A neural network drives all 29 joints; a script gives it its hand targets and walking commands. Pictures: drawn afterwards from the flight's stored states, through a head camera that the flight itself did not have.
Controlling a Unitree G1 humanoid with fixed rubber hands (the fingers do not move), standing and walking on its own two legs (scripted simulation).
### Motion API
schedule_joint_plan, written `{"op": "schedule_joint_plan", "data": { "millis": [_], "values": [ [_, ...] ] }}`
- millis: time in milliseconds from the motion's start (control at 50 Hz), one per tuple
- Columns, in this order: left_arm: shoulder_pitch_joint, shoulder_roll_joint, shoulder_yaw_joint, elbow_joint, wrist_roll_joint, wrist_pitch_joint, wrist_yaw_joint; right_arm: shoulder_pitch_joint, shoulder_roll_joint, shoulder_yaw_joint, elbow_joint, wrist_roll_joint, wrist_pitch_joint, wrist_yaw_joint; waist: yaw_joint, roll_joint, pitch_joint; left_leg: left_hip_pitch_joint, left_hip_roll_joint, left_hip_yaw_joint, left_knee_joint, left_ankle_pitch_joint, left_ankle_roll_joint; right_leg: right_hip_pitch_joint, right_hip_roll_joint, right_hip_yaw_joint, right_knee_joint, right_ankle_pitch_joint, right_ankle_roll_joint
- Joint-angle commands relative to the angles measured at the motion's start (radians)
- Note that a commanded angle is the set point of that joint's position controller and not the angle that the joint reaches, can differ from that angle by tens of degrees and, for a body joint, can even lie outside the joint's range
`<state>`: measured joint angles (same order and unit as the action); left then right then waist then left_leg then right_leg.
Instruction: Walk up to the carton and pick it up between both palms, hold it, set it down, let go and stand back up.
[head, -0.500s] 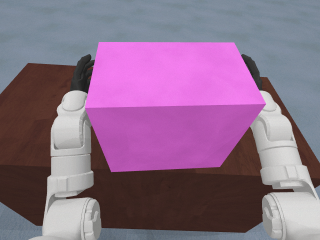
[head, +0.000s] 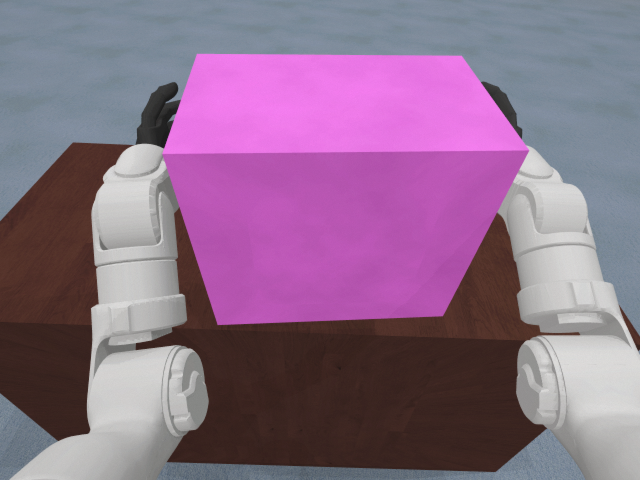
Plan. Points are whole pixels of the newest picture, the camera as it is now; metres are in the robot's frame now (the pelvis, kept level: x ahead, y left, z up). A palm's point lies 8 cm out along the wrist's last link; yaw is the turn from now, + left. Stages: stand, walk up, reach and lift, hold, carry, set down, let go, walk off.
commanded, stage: reach and lift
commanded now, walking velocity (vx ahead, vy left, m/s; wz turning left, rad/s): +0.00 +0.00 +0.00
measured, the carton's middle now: (332, 198) +0.37 -0.02 +0.20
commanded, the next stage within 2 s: hold in 0.70 s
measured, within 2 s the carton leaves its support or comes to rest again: neither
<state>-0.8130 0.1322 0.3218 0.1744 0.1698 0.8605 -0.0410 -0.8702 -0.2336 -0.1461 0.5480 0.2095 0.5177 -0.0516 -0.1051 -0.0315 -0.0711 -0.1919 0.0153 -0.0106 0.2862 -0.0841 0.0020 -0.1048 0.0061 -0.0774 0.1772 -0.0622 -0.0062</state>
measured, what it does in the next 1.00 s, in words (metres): stands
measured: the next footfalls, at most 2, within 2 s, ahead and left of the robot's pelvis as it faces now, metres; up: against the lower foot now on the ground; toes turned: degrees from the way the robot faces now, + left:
none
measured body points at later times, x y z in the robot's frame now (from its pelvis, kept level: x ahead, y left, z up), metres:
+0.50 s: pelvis +0.04 +0.00 +0.00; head +0.01 +0.02 +0.45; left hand +0.44 +0.18 +0.24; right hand +0.44 -0.20 +0.26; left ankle +0.04 +0.11 -0.75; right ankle +0.02 -0.12 -0.75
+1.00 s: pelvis +0.05 +0.01 +0.00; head -0.02 +0.02 +0.45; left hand +0.42 +0.19 +0.31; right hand +0.43 -0.18 +0.34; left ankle +0.04 +0.11 -0.75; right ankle +0.02 -0.12 -0.75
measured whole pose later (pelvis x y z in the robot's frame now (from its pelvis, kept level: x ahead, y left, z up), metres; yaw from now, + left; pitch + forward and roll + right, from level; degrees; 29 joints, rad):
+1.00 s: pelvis +0.05 +0.01 +0.00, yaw +0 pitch -1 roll -1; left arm -0.88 0.12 0.39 0.04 0.20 1.08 -0.09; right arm -1.07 -0.38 -0.03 0.51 0.46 0.79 -0.20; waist -0.07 0.00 -0.15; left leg -0.13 0.01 0.00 0.31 -0.17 0.01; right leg -0.02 0.00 -0.07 0.15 -0.12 0.01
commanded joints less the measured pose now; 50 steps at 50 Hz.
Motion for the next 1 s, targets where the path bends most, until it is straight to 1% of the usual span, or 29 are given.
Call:
{"op": "schedule_joint_plan", "data": {
  "millis": [0, 120, 140, 180, 220, 240, 300, 340, 360, 380, 400, 460, 480, 520, 540, 560, 580, 600, 640, 720, 740, 760, 800, 820, 880, 920, 940, 960, 980],
  "values": [
    [-0.660, -0.337, -0.327, -0.111, -0.134, -0.082, -0.119, -0.696, 0.349, 0.221, -0.182, 0.045, -0.026, 0.069, 0.020, 0.028, -0.436, 0.156, -0.046, 0.025, -0.021, 0.011, -0.006, 0.092, 0.039, -0.009, -0.027, -0.048, 0.011],
    [-0.642, -0.331, -0.316, -0.137, -0.115, -0.085, -0.155, -0.680, 0.367, 0.253, -0.228, 0.095, -0.011, 0.034, 0.018, 0.013, -0.468, 0.159, -0.065, 0.016, -0.006, 0.121, 0.012, 0.188, 0.040, 0.008, -0.004, 0.136, 0.020],
    [-0.688, -0.337, -0.319, -0.135, -0.125, -0.080, -0.135, -0.719, 0.350, 0.251, -0.191, 0.126, 0.000, 0.027, 0.018, 0.055, -0.451, 0.131, -0.067, 0.030, -0.019, 0.092, 0.012, 0.161, 0.021, 0.018, -0.007, 0.105, 0.022],
    [-0.685, -0.331, -0.315, -0.083, -0.132, -0.072, -0.116, -0.712, 0.346, 0.243, -0.153, 0.126, 0.014, 0.027, 0.017, 0.029, -0.402, 0.136, -0.058, 0.027, -0.024, 0.010, 0.014, 0.098, 0.015, 0.002, -0.025, 0.001, 0.017],
    [-0.687, -0.366, -0.335, -0.046, -0.149, -0.076, -0.102, -0.718, 0.339, 0.224, -0.121, 0.131, 0.003, 0.038, 0.007, 0.058, -0.371, 0.151, -0.050, 0.021, -0.024, -0.052, 0.001, 0.019, 0.014, -0.002, -0.028, -0.081, 0.007],
    [-0.739, -0.362, -0.336, -0.043, -0.158, -0.082, -0.090, -0.774, 0.357, 0.231, -0.129, 0.123, -0.001, 0.042, 0.027, 0.029, -0.389, 0.147, -0.045, 0.018, -0.021, -0.052, 0.003, 0.008, 0.020, -0.008, -0.031, -0.110, -0.002],
    [-0.753, -0.389, -0.356, -0.047, -0.181, -0.105, -0.068, -0.788, 0.378, 0.218, -0.103, 0.144, -0.009, 0.040, 0.007, 0.046, -0.475, 0.167, -0.044, 0.013, 0.008, 0.066, 0.004, 0.040, 0.027, 0.010, -0.001, 0.030, 0.013],
    [-0.765, -0.413, -0.382, -0.118, -0.184, -0.114, -0.076, -0.782, 0.391, 0.257, -0.127, 0.170, 0.004, 0.029, -0.003, 0.056, -0.517, 0.199, -0.053, 0.010, 0.026, 0.153, 0.006, 0.103, 0.034, 0.021, 0.012, 0.139, 0.018],
    [-0.746, -0.422, -0.396, -0.138, -0.190, -0.112, -0.087, -0.765, 0.400, 0.284, -0.173, 0.194, 0.009, 0.019, -0.023, 0.037, -0.530, 0.237, -0.054, 0.002, 0.049, 0.244, 0.003, 0.140, 0.041, 0.022, 0.021, 0.264, 0.024],
    [-0.748, -0.406, -0.385, -0.137, -0.196, -0.098, -0.092, -0.797, 0.381, 0.291, -0.197, 0.220, 0.026, 0.004, -0.006, 0.035, -0.574, 0.235, -0.061, 0.000, 0.046, 0.275, 0.002, 0.191, 0.049, 0.020, 0.032, 0.328, 0.024],
    [-0.697, -0.413, -0.403, -0.158, -0.195, -0.090, -0.100, -0.757, 0.373, 0.322, -0.225, 0.243, 0.038, -0.009, -0.010, 0.034, -0.567, 0.246, -0.067, -0.001, 0.056, 0.318, 0.002, 0.201, 0.052, 0.027, 0.037, 0.367, 0.022],
    [-0.608, -0.434, -0.419, -0.282, -0.193, -0.046, -0.118, -0.664, 0.364, 0.337, -0.299, 0.285, 0.071, -0.055, -0.015, 0.098, -0.581, 0.267, -0.066, -0.014, 0.071, 0.430, -0.024, 0.222, 0.048, 0.033, 0.037, 0.442, 0.007],
    [-0.596, -0.422, -0.414, -0.313, -0.193, -0.030, -0.124, -0.675, 0.375, 0.362, -0.346, 0.305, 0.083, -0.065, -0.001, 0.075, -0.585, 0.300, -0.067, -0.022, 0.084, 0.466, -0.023, 0.221, 0.052, 0.034, 0.036, 0.470, 0.010],
    [-0.620, -0.404, -0.441, -0.382, -0.209, -0.004, -0.128, -0.691, 0.353, 0.386, -0.385, 0.332, 0.106, -0.073, -0.012, 0.068, -0.576, 0.325, -0.068, -0.021, 0.094, 0.517, -0.035, 0.184, 0.063, 0.029, 0.026, 0.461, 0.009],
    [-0.573, -0.421, -0.450, -0.420, -0.220, 0.008, -0.132, -0.636, 0.345, 0.375, -0.414, 0.343, 0.114, -0.073, -0.008, 0.087, -0.569, 0.333, -0.063, -0.024, 0.098, 0.540, -0.042, 0.184, 0.067, 0.030, 0.025, 0.452, 0.001],
    [-0.566, -0.404, -0.439, -0.440, -0.216, 0.018, -0.133, -0.641, 0.337, 0.381, -0.442, 0.355, 0.122, -0.074, -0.004, 0.069, -0.559, 0.348, -0.064, -0.018, 0.105, 0.537, -0.045, 0.175, 0.072, 0.026, 0.018, 0.452, -0.003],
    [-0.579, -0.403, -0.454, -0.467, -0.224, 0.034, -0.134, -0.652, 0.319, 0.384, -0.450, 0.360, 0.136, -0.078, -0.024, 0.097, -0.550, 0.349, -0.062, -0.021, 0.109, 0.559, -0.055, 0.161, 0.071, 0.024, 0.022, 0.456, -0.012],
    [-0.628, -0.372, -0.458, -0.495, -0.232, 0.048, -0.130, -0.675, 0.295, 0.382, -0.440, 0.374, 0.153, -0.078, -0.012, 0.089, -0.555, 0.354, -0.061, -0.026, 0.114, 0.558, -0.058, 0.149, 0.079, 0.022, 0.019, 0.417, -0.019],
    [-0.604, -0.385, -0.472, -0.509, -0.247, 0.070, -0.121, -0.664, 0.287, 0.380, -0.476, 0.389, 0.170, -0.074, -0.016, 0.109, -0.538, 0.369, -0.053, -0.026, 0.116, 0.512, -0.065, 0.113, 0.079, 0.016, 0.001, 0.349, -0.021],
    [-0.679, -0.342, -0.391, -0.423, -0.230, 0.112, -0.120, -0.777, 0.243, 0.327, -0.401, 0.373, 0.214, -0.057, 0.016, 0.075, -0.470, 0.292, -0.045, -0.021, 0.095, 0.373, -0.056, 0.110, 0.065, 0.027, 0.002, 0.221, -0.026],
    [-0.667, -0.331, -0.361, -0.402, -0.206, 0.122, -0.123, -0.747, 0.242, 0.313, -0.378, 0.364, 0.226, -0.053, 0.017, 0.074, -0.428, 0.281, -0.048, -0.015, 0.081, 0.361, -0.049, 0.116, 0.060, 0.032, 0.002, 0.235, -0.016],
    [-0.699, -0.331, -0.349, -0.368, -0.205, 0.131, -0.127, -0.793, 0.243, 0.316, -0.352, 0.364, 0.232, -0.047, 0.024, 0.045, -0.444, 0.261, -0.047, -0.021, 0.069, 0.330, -0.045, 0.120, 0.066, 0.023, 0.007, 0.216, -0.015],
    [-0.711, -0.353, -0.342, -0.350, -0.208, 0.123, -0.138, -0.799, 0.273, 0.326, -0.329, 0.372, 0.238, -0.037, 0.029, 0.031, -0.457, 0.246, -0.048, -0.025, 0.063, 0.346, -0.037, 0.136, 0.066, 0.030, 0.024, 0.251, -0.007],
    [-0.711, -0.370, -0.342, -0.339, -0.207, 0.126, -0.146, -0.809, 0.283, 0.332, -0.339, 0.392, 0.244, -0.038, 0.029, 0.056, -0.461, 0.255, -0.054, -0.019, 0.067, 0.379, -0.047, 0.152, 0.064, 0.037, 0.022, 0.293, -0.008],
    [-0.729, -0.351, -0.330, -0.314, -0.199, 0.130, -0.169, -0.827, 0.278, 0.338, -0.318, 0.420, 0.269, -0.044, 0.030, 0.058, -0.506, 0.299, -0.054, -0.017, 0.087, 0.424, -0.053, 0.150, 0.070, 0.040, 0.022, 0.309, -0.009],
    [-0.732, -0.328, -0.297, -0.285, -0.167, 0.145, -0.187, -0.808, 0.249, 0.293, -0.240, 0.392, 0.283, -0.050, 0.019, 0.064, -0.460, 0.259, -0.054, -0.022, 0.066, 0.374, -0.052, 0.150, 0.056, 0.049, 0.005, 0.265, -0.013],
    [-0.702, -0.322, -0.261, -0.243, -0.160, 0.143, -0.196, -0.768, 0.247, 0.285, -0.210, 0.386, 0.291, -0.047, 0.037, 0.039, -0.446, 0.264, -0.048, -0.024, 0.050, 0.348, -0.052, 0.158, 0.047, 0.048, 0.000, 0.241, -0.011],
    [-0.725, -0.311, -0.258, -0.242, -0.144, 0.142, -0.206, -0.797, 0.259, 0.303, -0.200, 0.376, 0.292, -0.042, 0.036, 0.025, -0.419, 0.246, -0.052, -0.017, 0.045, 0.298, -0.046, 0.146, 0.050, 0.042, 0.002, 0.198, -0.012],
    [-0.738, -0.302, -0.250, -0.213, -0.139, 0.134, -0.212, -0.792, 0.261, 0.285, -0.154, 0.373, 0.292, -0.038, 0.017, 0.023, -0.390, 0.225, -0.051, -0.015, 0.039, 0.276, -0.045, 0.154, 0.041, 0.051, -0.001, 0.191, -0.015]
  ]
}}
